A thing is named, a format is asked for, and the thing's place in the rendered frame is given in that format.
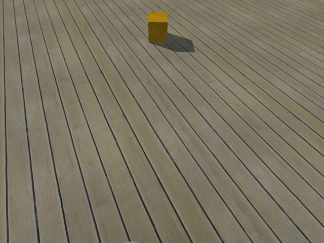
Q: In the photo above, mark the carton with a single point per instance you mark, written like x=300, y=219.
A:
x=157, y=27

